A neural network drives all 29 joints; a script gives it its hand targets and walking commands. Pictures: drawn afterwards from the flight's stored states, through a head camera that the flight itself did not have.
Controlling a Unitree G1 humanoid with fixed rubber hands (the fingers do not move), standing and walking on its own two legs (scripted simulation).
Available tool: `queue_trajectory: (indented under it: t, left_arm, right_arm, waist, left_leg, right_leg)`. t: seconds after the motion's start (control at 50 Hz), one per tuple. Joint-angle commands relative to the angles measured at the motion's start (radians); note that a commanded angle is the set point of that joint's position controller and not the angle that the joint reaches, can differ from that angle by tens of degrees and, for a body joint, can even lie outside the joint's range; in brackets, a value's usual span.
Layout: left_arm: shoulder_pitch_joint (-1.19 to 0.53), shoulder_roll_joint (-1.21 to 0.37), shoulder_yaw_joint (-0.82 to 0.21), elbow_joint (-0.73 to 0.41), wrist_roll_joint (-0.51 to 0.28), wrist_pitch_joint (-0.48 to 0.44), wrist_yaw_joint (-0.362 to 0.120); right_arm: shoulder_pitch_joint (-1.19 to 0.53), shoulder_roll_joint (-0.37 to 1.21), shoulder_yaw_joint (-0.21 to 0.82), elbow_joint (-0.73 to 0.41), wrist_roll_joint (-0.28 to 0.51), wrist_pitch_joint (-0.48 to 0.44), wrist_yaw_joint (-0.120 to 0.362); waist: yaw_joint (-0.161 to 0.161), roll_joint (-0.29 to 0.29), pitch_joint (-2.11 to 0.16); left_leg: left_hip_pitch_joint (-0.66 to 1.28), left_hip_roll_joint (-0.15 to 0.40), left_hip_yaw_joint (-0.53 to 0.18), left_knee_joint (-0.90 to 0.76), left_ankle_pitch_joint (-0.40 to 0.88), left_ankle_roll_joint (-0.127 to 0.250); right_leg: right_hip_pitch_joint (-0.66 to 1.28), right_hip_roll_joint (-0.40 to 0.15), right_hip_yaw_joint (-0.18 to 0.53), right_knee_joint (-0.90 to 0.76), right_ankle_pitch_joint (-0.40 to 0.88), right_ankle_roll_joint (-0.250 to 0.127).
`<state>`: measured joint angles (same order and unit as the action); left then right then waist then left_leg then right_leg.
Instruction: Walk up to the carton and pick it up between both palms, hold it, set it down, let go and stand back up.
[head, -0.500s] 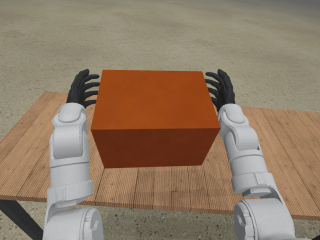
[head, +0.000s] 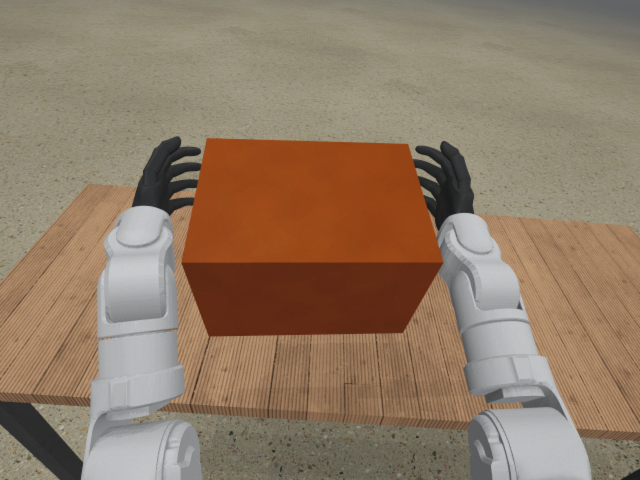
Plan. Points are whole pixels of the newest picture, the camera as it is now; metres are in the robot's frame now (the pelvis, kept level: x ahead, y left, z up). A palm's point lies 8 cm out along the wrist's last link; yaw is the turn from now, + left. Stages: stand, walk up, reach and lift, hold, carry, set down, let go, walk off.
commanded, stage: set down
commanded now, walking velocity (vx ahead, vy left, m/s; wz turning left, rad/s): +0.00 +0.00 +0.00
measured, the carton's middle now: (308, 239) +0.35 -0.01 +0.15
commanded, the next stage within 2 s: none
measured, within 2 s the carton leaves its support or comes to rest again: neither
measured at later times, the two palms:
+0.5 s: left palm (168, 220) +0.36 +0.16 +0.18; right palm (442, 233) +0.35 -0.18 +0.16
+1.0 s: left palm (183, 240) +0.36 +0.15 +0.14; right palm (445, 249) +0.35 -0.19 +0.14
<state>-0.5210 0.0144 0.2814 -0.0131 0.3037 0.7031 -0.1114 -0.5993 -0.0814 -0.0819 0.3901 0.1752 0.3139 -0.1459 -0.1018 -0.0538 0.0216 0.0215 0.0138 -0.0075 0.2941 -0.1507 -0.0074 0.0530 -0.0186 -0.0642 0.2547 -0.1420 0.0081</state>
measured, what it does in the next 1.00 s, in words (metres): stands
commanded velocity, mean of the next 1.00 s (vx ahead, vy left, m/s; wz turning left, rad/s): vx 0.00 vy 0.00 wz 0.00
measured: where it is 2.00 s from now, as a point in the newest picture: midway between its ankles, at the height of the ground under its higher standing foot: outside the picture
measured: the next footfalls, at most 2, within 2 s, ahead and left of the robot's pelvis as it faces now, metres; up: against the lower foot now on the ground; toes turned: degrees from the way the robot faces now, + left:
none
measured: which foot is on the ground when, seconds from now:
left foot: down 0.00-1.00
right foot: down 0.00-1.00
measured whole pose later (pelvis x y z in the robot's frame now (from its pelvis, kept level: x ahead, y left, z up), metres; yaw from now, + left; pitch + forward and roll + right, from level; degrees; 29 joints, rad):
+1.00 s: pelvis +0.02 +0.00 +0.00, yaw +0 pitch -8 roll +0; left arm -0.38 -0.05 0.26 0.12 0.30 0.38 -0.07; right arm -0.43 -0.06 -0.08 0.51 0.06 -0.07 -0.12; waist -0.07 -0.05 0.07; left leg 0.04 0.03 0.01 0.29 -0.18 -0.02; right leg 0.07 -0.01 -0.07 0.25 -0.16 0.00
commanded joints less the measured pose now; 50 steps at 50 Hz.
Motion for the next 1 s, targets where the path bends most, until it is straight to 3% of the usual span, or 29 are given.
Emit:
queue_trajectory:
  t: [0.0,0.06,0.1,0.24,0.32,0.42,0.5,0.66,0.72,0.82,0.86,0.9,0.98]
  left_arm:
    - [-0.505,-0.419,-0.405,-0.020,-0.130,-0.099,-0.136]
    - [-0.503,-0.429,-0.401,-0.016,-0.105,-0.144,-0.136]
    - [-0.511,-0.432,-0.386,-0.008,-0.093,-0.182,-0.141]
    - [-0.418,-0.395,-0.305,0.134,-0.041,-0.232,-0.162]
    - [-0.459,-0.425,-0.336,0.115,-0.061,-0.266,-0.150]
    - [-0.392,-0.427,-0.375,0.085,-0.084,-0.313,-0.111]
    - [-0.345,-0.454,-0.413,0.047,-0.081,-0.331,-0.091]
    - [-0.297,-0.455,-0.468,0.011,-0.089,-0.352,-0.072]
    - [-0.269,-0.436,-0.440,0.021,-0.076,-0.351,-0.078]
    - [-0.254,-0.446,-0.425,0.034,-0.067,-0.351,-0.086]
    - [-0.252,-0.433,-0.397,0.058,-0.064,-0.354,-0.086]
    - [-0.266,-0.444,-0.416,0.056,-0.077,-0.366,-0.081]
    - [-0.320,-0.451,-0.403,0.115,-0.077,-0.395,-0.076]
  right_arm:
    - [-0.599,0.419,0.325,-0.214,0.037,-0.084,0.150]
    - [-0.592,0.427,0.318,-0.192,-0.005,-0.149,0.163]
    - [-0.595,0.431,0.282,-0.171,-0.048,-0.203,0.170]
    - [-0.495,0.394,0.193,-0.032,-0.149,-0.283,0.183]
    - [-0.531,0.421,0.229,-0.069,-0.154,-0.341,0.175]
    - [-0.466,0.414,0.286,-0.085,-0.145,-0.407,0.155]
    - [-0.413,0.406,0.323,-0.105,-0.122,-0.435,0.141]
    - [-0.363,0.393,0.342,-0.110,-0.103,-0.445,0.127]
    - [-0.340,0.388,0.353,-0.111,-0.099,-0.434,0.128]
    - [-0.321,0.392,0.347,-0.099,-0.107,-0.430,0.134]
    - [-0.329,0.396,0.352,-0.107,-0.119,-0.431,0.140]
    - [-0.336,0.391,0.346,-0.108,-0.126,-0.440,0.142]
    - [-0.364,0.391,0.283,-0.059,-0.173,-0.456,0.156]
  waist:
    - [0.012,0.069,-0.234]
    - [0.026,0.090,-0.244]
    - [0.020,0.091,-0.245]
    - [0.023,0.030,-0.099]
    - [0.039,0.016,-0.131]
    - [0.037,-0.004,-0.227]
    - [0.026,0.032,-0.275]
    - [0.005,0.067,-0.268]
    - [0.019,0.058,-0.251]
    - [0.022,0.041,-0.208]
    - [0.044,0.026,-0.217]
    - [0.029,0.017,-0.224]
    - [0.030,0.020,-0.215]
  left_leg:
    - [0.040,-0.058,0.052,-0.033,0.156,-0.011]
    - [0.048,-0.054,0.065,-0.046,0.133,-0.018]
    - [0.030,-0.055,0.074,-0.056,0.094,-0.016]
    - [-0.035,-0.045,0.092,-0.118,-0.044,0.013]
    - [-0.033,-0.046,0.098,-0.102,0.009,0.007]
    - [0.043,-0.044,0.094,-0.045,0.182,-0.005]
    - [0.097,-0.044,0.079,-0.006,0.290,-0.027]
    - [0.089,-0.044,0.066,0.017,0.328,-0.047]
    - [0.076,-0.051,0.071,0.005,0.303,-0.038]
    - [0.076,-0.048,0.074,-0.005,0.289,-0.040]
    - [0.063,-0.050,0.078,-0.004,0.291,-0.033]
    - [0.066,-0.047,0.072,-0.003,0.288,-0.036]
    - [0.060,-0.042,0.076,-0.022,0.209,-0.030]
  right_leg:
    - [0.003,0.072,-0.034,-0.023,0.082,0.013]
    - [0.023,0.068,-0.039,-0.020,0.077,0.009]
    - [0.037,0.060,-0.044,-0.021,0.058,0.008]
    - [0.032,0.039,-0.054,-0.051,-0.085,0.015]
    - [0.037,0.042,-0.061,-0.045,-0.025,0.019]
    - [0.075,0.051,-0.066,-0.022,0.162,0.026]
    - [0.085,0.056,-0.069,-0.007,0.275,0.027]
    - [0.098,0.054,-0.056,0.012,0.391,0.031]
    - [0.112,0.051,-0.050,0.019,0.428,0.038]
    - [0.092,0.058,-0.053,0.013,0.398,0.038]
    - [0.095,0.055,-0.049,0.015,0.402,0.038]
    - [0.087,0.061,-0.056,0.015,0.383,0.035]
    - [0.032,0.057,-0.065,0.000,0.272,0.030]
